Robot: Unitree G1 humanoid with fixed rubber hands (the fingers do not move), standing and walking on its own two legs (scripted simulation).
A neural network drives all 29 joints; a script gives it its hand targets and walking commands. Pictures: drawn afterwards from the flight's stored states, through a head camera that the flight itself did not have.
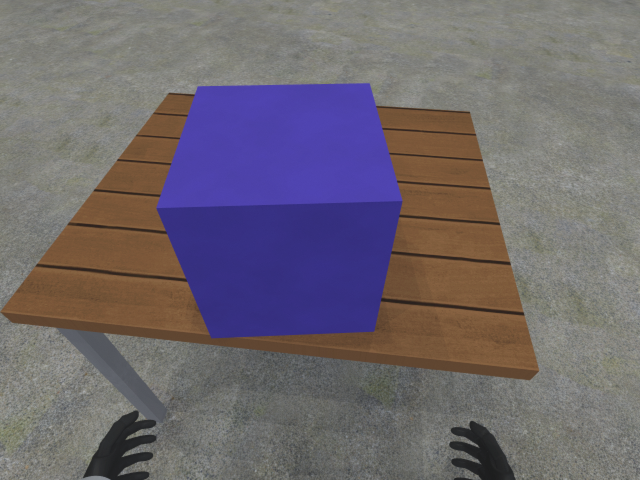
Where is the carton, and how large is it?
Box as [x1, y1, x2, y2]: [156, 83, 401, 337]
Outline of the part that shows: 369,83 197,87 156,208 211,337 354,332 374,330 400,210 401,197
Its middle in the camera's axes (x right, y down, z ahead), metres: -0.05 -0.05 +0.62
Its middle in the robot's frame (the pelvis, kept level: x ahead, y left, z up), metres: +0.50 +0.06 +0.04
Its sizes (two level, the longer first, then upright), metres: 0.275 0.267 0.289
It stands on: a table, 0.66 m high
